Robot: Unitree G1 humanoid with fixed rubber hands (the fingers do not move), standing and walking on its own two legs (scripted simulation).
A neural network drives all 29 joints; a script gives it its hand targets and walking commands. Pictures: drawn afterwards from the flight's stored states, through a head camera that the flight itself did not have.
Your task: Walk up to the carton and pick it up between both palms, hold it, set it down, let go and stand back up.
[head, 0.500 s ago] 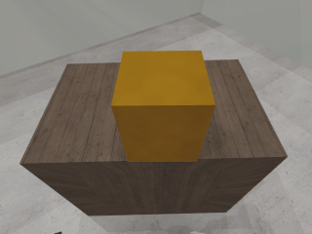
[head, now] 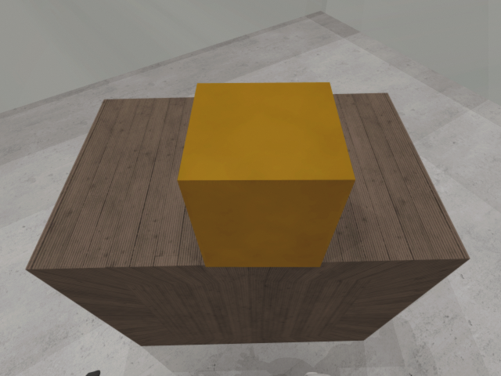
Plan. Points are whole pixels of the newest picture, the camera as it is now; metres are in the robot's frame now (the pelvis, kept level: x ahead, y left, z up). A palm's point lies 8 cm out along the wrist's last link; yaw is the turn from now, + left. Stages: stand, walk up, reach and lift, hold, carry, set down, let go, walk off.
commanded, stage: walk up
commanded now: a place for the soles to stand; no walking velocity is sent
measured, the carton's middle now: (262, 181) +0.41 +0.01 +0.07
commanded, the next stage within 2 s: reach and lift in 0.60 s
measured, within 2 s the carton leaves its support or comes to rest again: neither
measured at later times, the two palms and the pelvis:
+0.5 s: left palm out of the picture +0.07 +0.31 -0.11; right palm out of the picture +0.05 -0.30 -0.12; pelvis -0.01 +0.00 +0.00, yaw +0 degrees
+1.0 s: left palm (89, 350) +0.17 +0.29 -0.07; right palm out of the picture +0.15 -0.29 -0.10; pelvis +0.01 +0.00 +0.00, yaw -1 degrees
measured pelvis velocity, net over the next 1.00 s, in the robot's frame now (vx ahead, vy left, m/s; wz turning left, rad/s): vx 0.01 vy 0.00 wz -0.01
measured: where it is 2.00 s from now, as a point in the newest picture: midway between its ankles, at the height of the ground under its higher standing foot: outside the picture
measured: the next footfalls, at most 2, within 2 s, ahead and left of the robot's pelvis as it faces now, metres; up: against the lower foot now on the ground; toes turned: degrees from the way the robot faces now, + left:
left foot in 1.88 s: -0.02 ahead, +0.06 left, +0.00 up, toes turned +11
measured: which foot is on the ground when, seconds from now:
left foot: down 0.00-1.00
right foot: down 0.00-1.00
